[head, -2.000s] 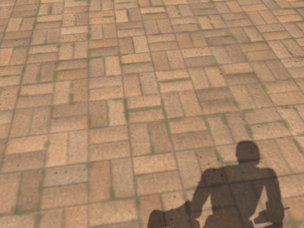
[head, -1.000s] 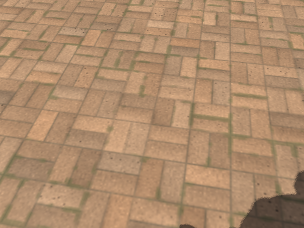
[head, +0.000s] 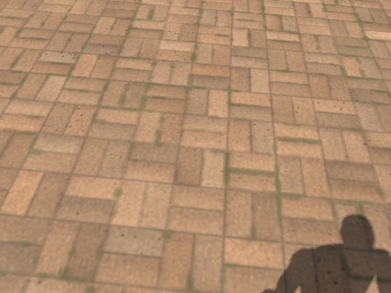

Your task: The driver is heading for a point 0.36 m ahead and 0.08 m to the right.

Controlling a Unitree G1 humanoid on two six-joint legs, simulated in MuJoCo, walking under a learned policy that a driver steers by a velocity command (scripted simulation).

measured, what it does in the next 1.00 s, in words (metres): walks ahead, turning right: right foot, then left foot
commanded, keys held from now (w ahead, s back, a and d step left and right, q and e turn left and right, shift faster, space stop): e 0.32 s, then no key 0.68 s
